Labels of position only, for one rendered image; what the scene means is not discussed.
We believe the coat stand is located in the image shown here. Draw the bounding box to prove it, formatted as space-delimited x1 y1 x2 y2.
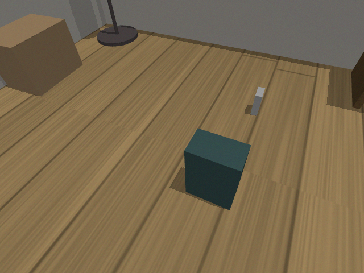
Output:
97 0 138 47

